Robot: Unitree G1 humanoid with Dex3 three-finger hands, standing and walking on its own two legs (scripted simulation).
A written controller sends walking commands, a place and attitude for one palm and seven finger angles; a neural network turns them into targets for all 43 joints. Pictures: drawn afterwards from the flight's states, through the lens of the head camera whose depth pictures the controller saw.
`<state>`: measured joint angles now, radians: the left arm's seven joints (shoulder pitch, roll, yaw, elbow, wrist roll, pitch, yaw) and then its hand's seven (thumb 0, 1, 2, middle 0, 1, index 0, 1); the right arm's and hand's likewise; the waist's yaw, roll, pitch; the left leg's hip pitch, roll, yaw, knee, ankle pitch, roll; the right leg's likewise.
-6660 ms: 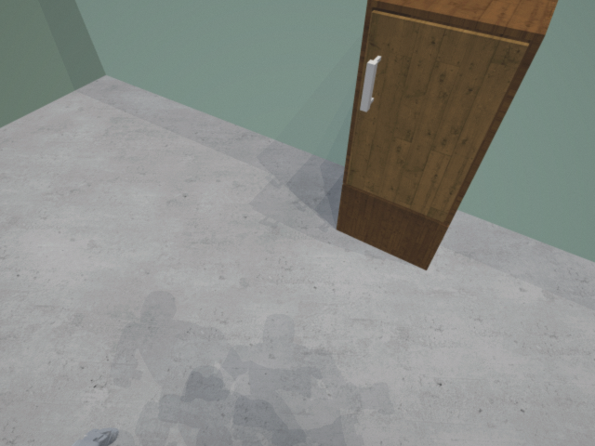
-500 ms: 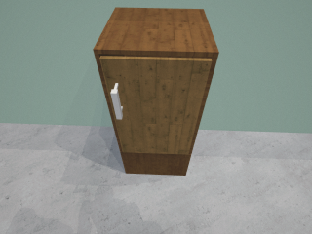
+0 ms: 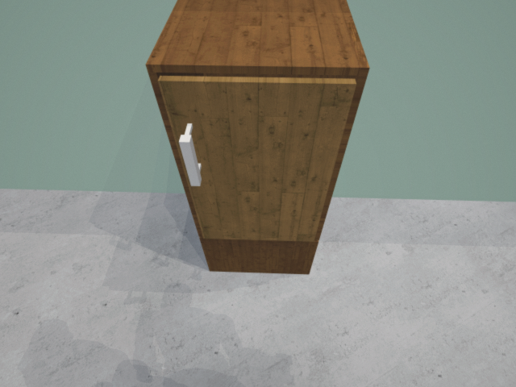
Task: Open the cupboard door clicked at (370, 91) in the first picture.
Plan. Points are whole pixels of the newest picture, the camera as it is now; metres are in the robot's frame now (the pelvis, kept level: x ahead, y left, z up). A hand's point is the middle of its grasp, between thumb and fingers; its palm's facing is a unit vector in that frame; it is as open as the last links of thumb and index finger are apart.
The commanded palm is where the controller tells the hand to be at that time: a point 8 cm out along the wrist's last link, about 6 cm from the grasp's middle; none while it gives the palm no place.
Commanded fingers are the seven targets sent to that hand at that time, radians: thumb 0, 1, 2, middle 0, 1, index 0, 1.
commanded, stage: come to a stop and stand still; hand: left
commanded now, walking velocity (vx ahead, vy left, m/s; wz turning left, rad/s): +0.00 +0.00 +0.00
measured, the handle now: (192, 155) +0.57 +0.18 -0.03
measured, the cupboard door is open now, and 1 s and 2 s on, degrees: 0 0 0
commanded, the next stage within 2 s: look again from close up in 0.44 s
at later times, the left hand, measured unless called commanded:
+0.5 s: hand out of the picture -0.01 +0.21 -0.16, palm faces -0.01 -0.97 -0.24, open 7.4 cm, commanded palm none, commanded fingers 0.00 0.90 0.90 -0.20 -0.30 -0.20 -0.30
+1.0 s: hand out of the picture +0.04 +0.18 -0.16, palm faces +0.00 -0.98 -0.22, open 7.3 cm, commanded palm none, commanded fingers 0.00 0.90 0.90 -0.20 -0.30 -0.20 -0.30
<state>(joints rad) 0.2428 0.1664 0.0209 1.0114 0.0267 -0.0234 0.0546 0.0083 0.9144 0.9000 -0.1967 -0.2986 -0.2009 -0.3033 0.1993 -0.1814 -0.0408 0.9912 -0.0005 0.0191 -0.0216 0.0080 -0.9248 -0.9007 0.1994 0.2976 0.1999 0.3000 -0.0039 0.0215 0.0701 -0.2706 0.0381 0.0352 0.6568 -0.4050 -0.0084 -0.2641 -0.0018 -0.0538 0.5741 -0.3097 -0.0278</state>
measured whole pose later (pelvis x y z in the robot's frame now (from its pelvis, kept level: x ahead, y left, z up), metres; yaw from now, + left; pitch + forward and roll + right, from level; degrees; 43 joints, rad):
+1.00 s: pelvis +0.01 +0.00 +0.01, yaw +0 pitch +0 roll +1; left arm 0.22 0.18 0.00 1.09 0.02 -0.01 0.02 0.01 0.91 0.90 -0.20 -0.30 -0.20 -0.30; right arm 0.23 -0.17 0.01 1.11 -0.01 -0.02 -0.02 0.00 -0.92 -0.90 0.20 0.30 0.20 0.30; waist 0.00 0.00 0.03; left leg -0.17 0.02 0.05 0.46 -0.28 -0.01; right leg -0.21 -0.01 -0.04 0.51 -0.29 -0.02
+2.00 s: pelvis -0.05 +0.01 -0.09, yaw +1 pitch +16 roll -2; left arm 0.25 0.29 0.29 0.14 -0.32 -0.35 -0.37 0.01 0.14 0.58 -0.25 -0.79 -0.26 -0.79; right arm 0.28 -0.21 0.02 0.58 0.03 -0.22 -0.06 0.01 -0.90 -0.90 0.21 0.30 0.21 0.30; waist -0.02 0.03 -0.12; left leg -0.96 0.03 -0.02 1.19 -0.50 0.01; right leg -0.93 -0.02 -0.09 1.14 -0.48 -0.01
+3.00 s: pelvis -0.03 +0.01 -0.07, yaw +1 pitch +16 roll -2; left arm 0.01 0.41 0.45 0.41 -0.37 -0.34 -0.53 -0.01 -0.50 0.30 -0.30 -1.20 -0.30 -1.20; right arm 0.29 -0.28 0.02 0.54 0.04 -0.18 -0.06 0.01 -0.91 -0.90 0.20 0.30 0.20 0.30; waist -0.03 0.02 -0.12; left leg -0.88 0.04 -0.01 1.10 -0.50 0.01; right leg -0.85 -0.01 -0.08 1.04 -0.47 -0.01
